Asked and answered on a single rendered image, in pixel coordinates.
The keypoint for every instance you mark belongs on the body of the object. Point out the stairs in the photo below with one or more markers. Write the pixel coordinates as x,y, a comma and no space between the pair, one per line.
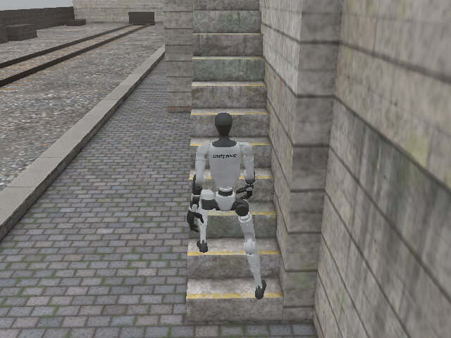
228,70

